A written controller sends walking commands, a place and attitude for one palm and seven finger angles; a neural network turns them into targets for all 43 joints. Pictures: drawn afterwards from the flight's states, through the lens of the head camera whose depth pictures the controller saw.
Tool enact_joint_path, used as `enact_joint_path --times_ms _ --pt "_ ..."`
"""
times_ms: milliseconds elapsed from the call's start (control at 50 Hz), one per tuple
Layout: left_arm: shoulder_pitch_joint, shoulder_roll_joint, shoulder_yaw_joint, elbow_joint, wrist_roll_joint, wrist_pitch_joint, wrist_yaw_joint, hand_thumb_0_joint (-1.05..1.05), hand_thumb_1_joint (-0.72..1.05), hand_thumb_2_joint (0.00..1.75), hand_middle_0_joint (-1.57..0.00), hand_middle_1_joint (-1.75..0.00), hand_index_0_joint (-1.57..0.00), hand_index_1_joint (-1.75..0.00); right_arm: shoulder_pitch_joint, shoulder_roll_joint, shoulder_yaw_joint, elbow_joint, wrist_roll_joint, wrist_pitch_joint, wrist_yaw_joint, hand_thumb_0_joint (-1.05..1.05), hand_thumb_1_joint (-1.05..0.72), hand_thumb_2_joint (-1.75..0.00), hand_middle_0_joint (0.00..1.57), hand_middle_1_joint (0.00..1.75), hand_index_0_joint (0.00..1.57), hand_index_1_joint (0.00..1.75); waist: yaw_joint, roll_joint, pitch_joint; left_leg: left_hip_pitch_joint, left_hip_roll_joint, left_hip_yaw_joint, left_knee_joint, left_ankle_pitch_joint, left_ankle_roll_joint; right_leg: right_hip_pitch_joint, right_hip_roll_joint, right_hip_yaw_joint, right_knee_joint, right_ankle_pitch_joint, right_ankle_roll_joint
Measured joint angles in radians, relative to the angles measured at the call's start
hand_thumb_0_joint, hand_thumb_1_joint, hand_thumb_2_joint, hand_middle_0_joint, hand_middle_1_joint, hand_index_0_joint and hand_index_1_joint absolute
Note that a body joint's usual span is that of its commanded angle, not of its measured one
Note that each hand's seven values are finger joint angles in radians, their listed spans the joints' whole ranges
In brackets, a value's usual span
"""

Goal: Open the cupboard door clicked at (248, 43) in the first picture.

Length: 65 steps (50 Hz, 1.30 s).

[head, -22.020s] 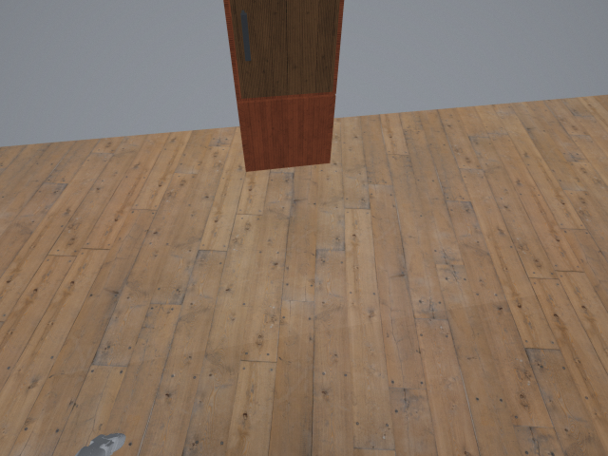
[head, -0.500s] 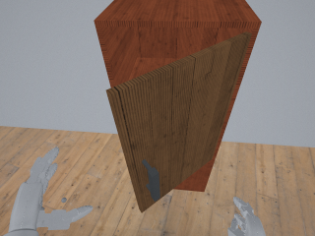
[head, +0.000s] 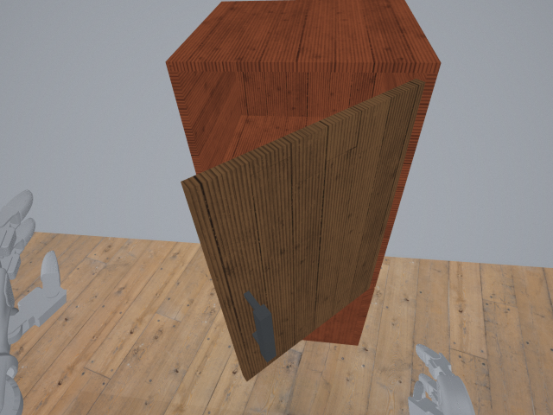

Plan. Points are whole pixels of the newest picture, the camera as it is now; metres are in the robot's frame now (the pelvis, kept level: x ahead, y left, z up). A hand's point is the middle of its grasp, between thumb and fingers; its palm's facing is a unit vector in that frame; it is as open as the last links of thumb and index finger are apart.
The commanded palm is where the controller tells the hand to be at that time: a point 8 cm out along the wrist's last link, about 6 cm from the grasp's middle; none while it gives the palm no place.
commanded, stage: draw the hand back to the body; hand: left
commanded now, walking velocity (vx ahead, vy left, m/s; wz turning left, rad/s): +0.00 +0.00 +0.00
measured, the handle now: (259, 327) +0.29 +0.08 -0.08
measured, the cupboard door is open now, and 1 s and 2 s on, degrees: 43 43 43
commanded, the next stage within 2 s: step back with the hand held close in 0.26 s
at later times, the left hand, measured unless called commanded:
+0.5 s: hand (73, 299) +0.19 +0.25 +0.16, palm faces +0.44 -0.78 -0.45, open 7.4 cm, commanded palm +0.13 +0.29 +0.18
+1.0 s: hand (17, 363) +0.12 +0.28 +0.15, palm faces +0.40 -0.76 -0.52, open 7.4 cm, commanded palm +0.06 +0.31 +0.18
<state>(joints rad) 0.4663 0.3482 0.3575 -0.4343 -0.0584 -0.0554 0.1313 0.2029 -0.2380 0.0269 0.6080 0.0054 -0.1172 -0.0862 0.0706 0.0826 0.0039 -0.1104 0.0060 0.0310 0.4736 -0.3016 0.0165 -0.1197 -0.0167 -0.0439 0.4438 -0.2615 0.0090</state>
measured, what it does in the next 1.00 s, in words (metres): shifts its weight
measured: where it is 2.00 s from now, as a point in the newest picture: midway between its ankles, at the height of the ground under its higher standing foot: outside the picture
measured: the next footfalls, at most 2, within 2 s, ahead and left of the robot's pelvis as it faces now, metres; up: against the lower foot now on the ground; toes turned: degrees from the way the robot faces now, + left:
right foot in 1.86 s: -0.32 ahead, -0.14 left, +0.00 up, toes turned +0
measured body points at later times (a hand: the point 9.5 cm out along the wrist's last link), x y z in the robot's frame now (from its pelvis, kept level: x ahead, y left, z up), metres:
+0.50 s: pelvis -0.01 -0.01 +0.00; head -0.02 -0.04 +0.45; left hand +0.16 +0.29 +0.18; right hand +0.17 -0.24 -0.08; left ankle -0.02 +0.10 -0.74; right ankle -0.01 -0.13 -0.74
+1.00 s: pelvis -0.09 +0.02 -0.01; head -0.07 +0.02 +0.44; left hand +0.09 +0.31 +0.18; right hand +0.09 -0.22 -0.08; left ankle -0.02 +0.10 -0.74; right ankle -0.01 -0.13 -0.74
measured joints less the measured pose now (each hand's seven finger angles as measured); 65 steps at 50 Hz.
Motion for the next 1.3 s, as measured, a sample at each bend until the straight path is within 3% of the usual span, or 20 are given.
enact_joint_path --times_ms 180,400,500,600,800,980,1100,1220,1300 --pt "0.027 -0.026 -0.048 0.032 0.007 0.011 -0.017 0.01 0.87 0.89 -0.21 -0.30 -0.21 -0.30 0.004 0.004 -0.012 0.025 -0.008 0.006 -0.005 0.01 -0.91 -0.90 0.20 0.30 0.21 0.30 0.003 -0.005 0.017 0.028 0.014 0.001 -0.036 0.021 -0.012 0.026 0.015 0.000 -0.035 0.021 -0.013" --pt "-0.004 -0.013 -0.021 0.049 0.007 -0.021 -0.018 0.01 0.89 0.90 -0.22 -0.30 -0.21 -0.30 -0.012 0.010 -0.017 0.044 -0.009 -0.004 -0.004 0.01 -0.91 -0.90 0.20 0.30 0.21 0.30 0.000 0.003 0.026 0.049 0.022 0.002 -0.059 0.038 -0.018 0.048 0.024 0.001 -0.062 0.040 -0.019" --pt "-0.005 -0.004 0.014 0.075 0.022 -0.056 -0.020 0.01 0.89 0.90 -0.22 -0.30 -0.21 -0.30 -0.035 0.005 -0.011 0.015 -0.010 0.037 0.003 0.01 -0.90 -0.90 0.20 0.30 0.21 0.30 -0.030 -0.002 0.022 -0.020 0.031 -0.001 -0.038 0.044 -0.017 -0.004 0.033 -0.001 -0.080 0.068 -0.019" --pt "0.040 0.013 0.004 0.025 0.029 -0.069 -0.019 0.01 0.89 0.90 -0.21 -0.30 -0.21 -0.30 -0.046 -0.006 -0.027 -0.019 -0.013 0.068 -0.001 0.01 -0.90 -0.90 0.20 0.30 0.21 0.30 -0.053 -0.023 0.041 -0.068 0.020 0.017 -0.045 0.066 -0.008 -0.064 0.022 0.016 -0.073 0.089 -0.009" --pt "0.103 0.091 0.056 -0.061 0.026 -0.100 -0.004 0.01 0.89 0.90 -0.22 -0.30 -0.22 -0.30 -0.037 0.008 -0.050 -0.047 -0.002 0.112 -0.008 0.01 -0.91 -0.90 0.20 0.30 0.21 0.30 -0.066 -0.059 0.043 -0.127 -0.003 0.041 -0.016 0.087 0.015 -0.138 -0.003 0.040 -0.023 0.106 0.012" --pt "0.082 0.052 0.056 -0.045 0.057 -0.119 0.008 0.01 0.89 0.90 -0.22 -0.30 -0.21 -0.30 -0.021 0.019 -0.030 -0.068 0.000 0.088 -0.002 0.01 -0.91 -0.90 0.20 0.30 0.21 0.30 -0.056 -0.067 0.055 -0.199 -0.012 0.036 0.057 0.100 0.035 -0.200 -0.014 0.036 0.040 0.122 0.021" --pt "0.053 0.035 0.055 -0.072 0.077 -0.140 0.014 0.01 0.89 0.90 -0.22 -0.30 -0.21 -0.30 0.000 0.023 -0.026 -0.057 -0.009 0.060 0.002 0.01 -0.90 -0.90 0.20 0.30 0.21 0.30 -0.055 -0.077 0.068 -0.269 -0.011 0.006 0.138 0.035 0.040 -0.236 0.008 0.043 0.069 0.120 0.013" --pt "0.061 0.068 0.091 -0.127 0.069 -0.175 0.025 0.01 0.89 0.90 -0.22 -0.30 -0.22 -0.30 0.011 0.022 -0.030 -0.043 -0.012 0.035 0.003 0.01 -0.90 -0.90 0.20 0.30 0.21 0.30 -0.069 -0.087 0.082 -0.300 -0.018 -0.010 0.140 0.119 0.038 -0.267 0.025 0.064 0.100 0.129 0.016" --pt "0.054 0.096 0.120 -0.114 0.085 -0.192 0.017 0.01 0.89 0.90 -0.22 -0.30 -0.22 -0.30 0.028 0.028 -0.038 -0.038 -0.011 0.024 0.001 0.01 -0.90 -0.90 0.20 0.30 0.21 0.30 -0.084 -0.078 0.074 -0.327 -0.008 -0.007 0.180 0.106 0.050 -0.255 0.058 0.099 0.199 0.036 0.020"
